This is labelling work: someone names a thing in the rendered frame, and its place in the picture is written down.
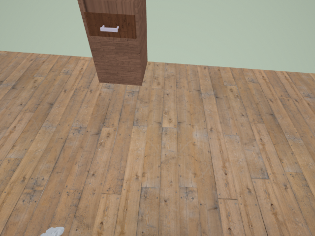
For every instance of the handle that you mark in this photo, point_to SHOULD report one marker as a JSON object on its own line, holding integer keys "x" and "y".
{"x": 109, "y": 29}

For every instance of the drawer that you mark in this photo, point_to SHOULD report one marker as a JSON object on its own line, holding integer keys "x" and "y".
{"x": 126, "y": 23}

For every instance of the cabinet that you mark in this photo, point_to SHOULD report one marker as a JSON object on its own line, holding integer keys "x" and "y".
{"x": 119, "y": 60}

